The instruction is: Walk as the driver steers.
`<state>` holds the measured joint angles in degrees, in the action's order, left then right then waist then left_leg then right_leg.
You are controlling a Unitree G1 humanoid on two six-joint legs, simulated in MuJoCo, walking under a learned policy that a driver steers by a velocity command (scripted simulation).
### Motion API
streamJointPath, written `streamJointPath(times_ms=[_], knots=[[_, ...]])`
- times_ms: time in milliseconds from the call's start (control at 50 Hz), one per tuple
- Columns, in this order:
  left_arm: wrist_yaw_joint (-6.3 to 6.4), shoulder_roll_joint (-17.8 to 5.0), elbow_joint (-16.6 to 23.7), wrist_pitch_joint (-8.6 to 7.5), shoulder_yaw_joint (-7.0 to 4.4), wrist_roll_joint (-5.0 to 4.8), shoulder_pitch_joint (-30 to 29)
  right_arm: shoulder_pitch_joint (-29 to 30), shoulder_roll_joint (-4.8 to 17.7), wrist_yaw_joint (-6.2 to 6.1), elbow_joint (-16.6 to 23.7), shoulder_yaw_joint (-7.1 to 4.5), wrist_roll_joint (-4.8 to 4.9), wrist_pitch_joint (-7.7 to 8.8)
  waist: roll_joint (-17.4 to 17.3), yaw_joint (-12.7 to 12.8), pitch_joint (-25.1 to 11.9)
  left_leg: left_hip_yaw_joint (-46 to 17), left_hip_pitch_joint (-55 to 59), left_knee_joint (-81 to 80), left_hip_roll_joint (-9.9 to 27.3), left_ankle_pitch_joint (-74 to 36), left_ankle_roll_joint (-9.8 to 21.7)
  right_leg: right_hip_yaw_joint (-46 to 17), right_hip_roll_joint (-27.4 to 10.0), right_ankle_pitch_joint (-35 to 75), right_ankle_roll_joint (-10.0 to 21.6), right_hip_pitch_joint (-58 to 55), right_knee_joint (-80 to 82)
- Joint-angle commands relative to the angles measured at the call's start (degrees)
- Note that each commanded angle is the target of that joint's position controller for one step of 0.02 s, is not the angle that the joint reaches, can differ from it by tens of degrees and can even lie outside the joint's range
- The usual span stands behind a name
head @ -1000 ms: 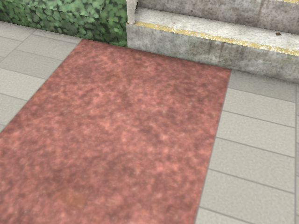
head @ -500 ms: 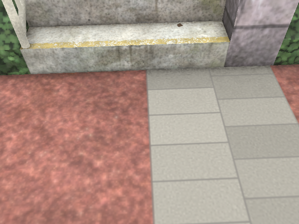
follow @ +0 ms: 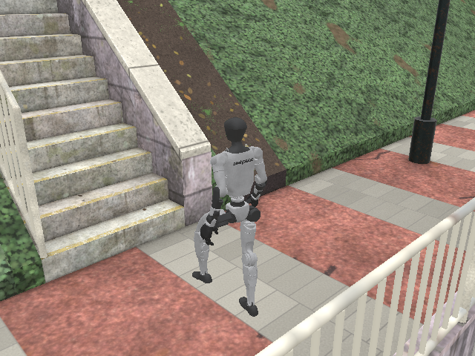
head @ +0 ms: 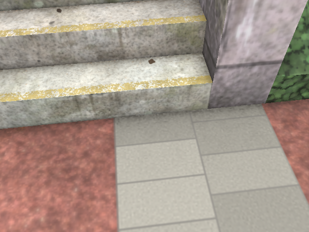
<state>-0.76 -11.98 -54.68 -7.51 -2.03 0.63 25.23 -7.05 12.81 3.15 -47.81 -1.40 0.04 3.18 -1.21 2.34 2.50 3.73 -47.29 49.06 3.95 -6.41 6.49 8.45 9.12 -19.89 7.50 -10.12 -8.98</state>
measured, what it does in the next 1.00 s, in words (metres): walks ahead, turning left: left foot, then right foot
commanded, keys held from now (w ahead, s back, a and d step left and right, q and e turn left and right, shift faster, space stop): w+q+shift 0.88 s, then w+e+shift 0.12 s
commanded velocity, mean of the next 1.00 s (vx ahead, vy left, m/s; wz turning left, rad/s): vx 1.00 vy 0.00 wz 0.82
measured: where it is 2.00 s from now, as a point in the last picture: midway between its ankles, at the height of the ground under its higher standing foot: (51, 45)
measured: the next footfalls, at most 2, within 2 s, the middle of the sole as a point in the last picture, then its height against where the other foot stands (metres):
left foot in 0.12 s outside the picture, level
right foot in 0.52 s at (188, 178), level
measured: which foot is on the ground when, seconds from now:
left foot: up 0.00-0.10, down 0.12-0.54, up 0.56-0.94, down 0.96-1.00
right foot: down 0.00-0.12, up 0.14-0.50, down 0.52-0.96, up 0.98-1.00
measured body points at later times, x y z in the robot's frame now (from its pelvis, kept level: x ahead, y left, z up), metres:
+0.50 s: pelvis +0.46 -0.01 +0.00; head +0.49 +0.01 +0.45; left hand +0.67 +0.27 -0.04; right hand +0.54 -0.30 -0.11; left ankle +0.27 +0.02 -0.72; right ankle +0.69 -0.11 -0.71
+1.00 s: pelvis +0.82 +0.18 -0.02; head +0.84 +0.21 +0.43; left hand +0.59 +0.31 -0.15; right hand +1.15 +0.25 -0.08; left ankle +0.87 +0.28 -0.73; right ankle +0.74 -0.09 -0.63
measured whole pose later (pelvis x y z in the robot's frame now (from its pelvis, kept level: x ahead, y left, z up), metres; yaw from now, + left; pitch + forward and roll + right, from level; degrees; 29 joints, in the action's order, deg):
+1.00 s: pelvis +0.82 +0.18 -0.02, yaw +51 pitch +2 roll -2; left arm 1.0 -14.0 -51.3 -5.0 -0.8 1.1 26.7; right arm 2.5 16.1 2.8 -37.5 0.1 -3.5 3.4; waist -2.5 4.2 2.5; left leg 5.7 -30.7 37.6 -4.7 10.0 11.0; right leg 9.4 -4.1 -22.3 -0.5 3.2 -59.2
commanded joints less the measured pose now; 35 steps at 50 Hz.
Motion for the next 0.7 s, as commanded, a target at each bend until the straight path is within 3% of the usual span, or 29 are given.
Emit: streamJointPath(times_ms=[20,60,80,100,120,140,160,180,200,220,240,280,320,380,440,480,500,520,540,560,580,600,620,640,660,700], knots=[[1.83,-7.7,2.6,-1.52,-0.43,-0.19,-1.3,1.5,3.5,0.45,2.8,-0.03,0.06,0.81,5.2,-3.5,2.1,7.7,17.0,-8.3,-5.8,-6.9,2.1,3.7,-14.9,74.9,-9.7,10.2,0.1],[4.2,-11.1,3.4,-0.79,-1.2,0.28,-3.6,-6.1,7.2,0.16,0.3,-1.13,-0.25,-0.17,7.4,-8.5,-3.0,9.7,25.5,-9.9,-9.8,-3.5,2.7,4.9,-17.2,90.2,-10.8,4.8,-10.8],[5.06,-12.8,4.2,0.14,-1.74,0.85,-6.1,-14.6,9.8,-0.05,-1.9,-2.24,-0.41,-0.71,8.0,-13.3,-6.4,9.4,33.8,-9.6,-11.6,0.7,3.6,4.6,-18.2,95.2,-10.9,5.8,-22.3],[5.42,-14.7,6.1,1.18,-2.45,1.61,-12.0,-28.1,12.5,-0.46,-5.5,-3.75,-0.42,-1.31,8.1,-20.6,-10.2,5.4,45.7,-10.4,-10.1,4.4,6.7,3.5,-18.9,94.8,-10.5,11.9,-40.1],[4.8,-16.2,7.7,2.24,-3.53,0.98,-19.8,-39.5,13.9,-1.21,-8.5,-5.26,0.7,-1.66,1.0,-28.4,-11.1,-1.8,55.6,-18.6,-4.7,3.3,12.5,5.1,-11.5,61.7,-9.4,22.4,-72.7],[2.65,-4.2,11.8,1.01,-0.24,2.51,-25.8,-34.3,11.3,-1.82,-10.8,-4.5,1.23,-2.4,-15.4,-20.0,-2.8,-7.9,58.8,-10.3,-4.4,1.1,12.5,-0.1,-1.1,-6.7,-8.0,48.5,-94.7],[1.68,1.8,15.9,0.41,2.0,1.03,-16.1,-22.8,10.4,-1.93,-6.5,-3.36,-0.24,-1.56,-11.8,-6.5,-6.8,-29.0,60.6,-12.4,1.0,1.8,19.2,-11.1,-3.5,-8.6,-7.7,61.7,-99.3],[0.53,-0.8,18.1,-1.22,2.8,1.87,-11.4,-19.2,10.9,-2.71,-3.8,-3.81,-1.28,-1.52,-8.9,-4.7,-12.2,-48.6,60.1,-30.5,10.3,31.9,22.5,-18.2,-5.6,-6.1,-6.8,63.7,-92.8],[0.03,-5.8,16.6,-1.83,2.17,2.87,-12.1,-16.3,8.2,-2.97,-2.4,-3.71,-1.94,-1.29,4.8,-2.7,-5.5,-50.1,49.3,-39.0,10.3,44.7,19.3,-17.5,-9.1,-0.5,-5.9,61.7,-84.7],[0.03,-7.2,16.9,-1.16,1.81,3.93,-14.3,-14.0,8.4,-3.01,-2.0,-3.55,-1.54,-0.73,8.5,-0.5,-0.9,-46.8,39.9,-40.5,8.6,43.6,17.1,-16.6,-10.8,0.3,-6.9,58.9,-78.9],[0.21,-6.9,17.2,0.22,2.21,4.84,-15.2,-13.7,9.2,-3.14,-1.7,-3.48,-1.24,0.26,9.5,0.7,1.9,-43.3,32.9,-40.6,5.9,40.0,16.3,-16.1,-12.5,0.2,-8.2,56.4,-74.2],[0.24,-6.5,18.8,2.74,2.87,4.53,-19.1,-13.3,9.5,-3.05,-1.3,-3.27,-0.56,1.97,9.8,1.1,5.4,-33.5,19.7,-42.6,0.2,32.6,14.7,-12.8,-15.2,5.2,-10.7,48.3,-60.9],[0.03,-6.6,21.3,3.01,3.2,2.67,-24.8,-15.1,11.0,-2.89,-0.8,-4.01,-0.55,2.82,6.3,-1.6,5.3,-27.8,16.4,-42.8,-2.9,21.2,13.2,-10.7,-15.8,13.1,-12.0,41.6,-47.1],[-0.04,-4.8,23.7,2.9,3.94,0.68,-31.2,-17.5,12.3,-2.01,-0.5,-5.24,0.3,2.72,0.9,-6.8,2.7,-24.7,24.9,-39.2,-5.7,11.8,8.7,-9.3,-13.2,23.6,-11.3,37.7,-30.4],[0.19,-6.1,24.9,2.46,3.45,0.49,-32.6,-18.8,13.4,-1.61,0.0,-6.25,0.17,2.48,-3.0,-8.7,-0.5,-26.2,34.4,-33.1,-4.5,1.5,6.0,-9.2,-10.2,24.0,-10.2,34.1,-20.7],[0.8,-9.2,23.4,1.64,2.01,0.75,-26.8,-17.7,14.5,-1.86,0.4,-6.7,-0.26,2.48,-3.3,-5.9,-4.8,-28.0,39.2,-24.7,-3.5,-8.6,4.1,-10.0,-8.0,17.9,-9.0,26.0,-17.2],[1.33,-12.1,21.4,1.04,0.75,0.98,-18.4,-15.4,16.4,-1.61,0.9,-7.13,-0.44,2.66,-2.4,-0.8,-9.6,-26.4,39.1,-15.1,-4.7,-13.8,2.9,-9.7,-8.0,13.4,-7.9,17.5,-17.0],[2.28,-15.4,18.5,0.45,-0.79,1.28,-5.7,-11.5,15.6,-1.47,2.1,-6.8,-0.61,3.08,-1.3,6.4,-15.9,-24.4,31.3,-0.7,-6.7,-9.6,1.7,-12.7,-12.4,7.8,-6.5,2.9,-20.4],[3.34,-19.3,16.1,0.24,-2.21,2.9,7.7,-9.1,6.8,-1.86,4.8,-4.25,-0.88,3.76,8.9,10.2,-23.6,-19.1,20.6,18.2,-9.4,21.9,2.5,-27.0,-27.4,-12.1,-6.1,-10.2,-19.6],[2.84,-24.5,16.6,0.58,-3.49,4.5,0.1,-17.4,2.5,-1.78,9.1,-2.31,2.8,3.65,31.3,0.4,-28.9,-12.5,3.2,31.3,-12.2,36.7,1.1,-64.1,-39.8,-27.5,1.3,-15.9,-4.9],[2.28,-16.1,18.6,1.17,-2.89,4.07,-7.0,-12.9,8.4,-2.53,5.8,-2.52,0.9,2.02,15.7,1.3,-18.7,-10.8,-2.5,34.0,-5.5,29.0,1.8,-58.1,-35.6,-37.7,1.6,-7.6,-3.2],[2.0,-11.8,18.3,1.43,-1.87,3.03,-9.5,-7.6,10.3,-1.87,6.2,-3.09,-0.43,1.44,7.9,2.1,-12.2,-8.8,-2.1,30.6,-3.5,23.9,1.1,-44.6,-32.2,-24.9,-0.1,-0.9,-4.8],[1.6,-10.1,16.7,1.47,-1.51,3.07,-9.0,-5.0,10.2,-1.08,6.5,-3.13,-1.02,0.95,2.4,1.8,-8.4,-8.5,0.2,27.7,-1.5,21.5,0.1,-34.5,-29.3,-8.7,-1.1,4.8,-4.7],[1.92,-9.1,13.9,1.42,-1.11,2.64,-6.3,-2.0,8.5,-0.22,7.8,-2.77,-2.11,0.59,3.2,1.4,-6.0,-8.9,1.1,25.5,0.3,21.0,-0.4,-26.7,-26.9,1.0,-2.4,8.0,-4.1],[1.7,-7.8,11.8,1.17,-0.73,2.36,-4.5,-1.5,7.0,0.35,8.7,-2.19,-2.28,-0.1,6.2,0.5,-4.7,-8.3,1.1,25.2,1.4,20.5,-0.8,-21.7,-25.7,8.1,-3.4,9.2,-4.1],[0.61,-5.6,9.3,0.11,-0.29,1.07,-2.4,1.1,5.4,0.91,10.9,-1.29,-2.25,-1.34,6.9,-0.7,-4.2,-7.4,-1.1,25.3,2.0,18.7,-0.7,-15.0,-24.9,21.6,-4.2,9.2,-4.4]])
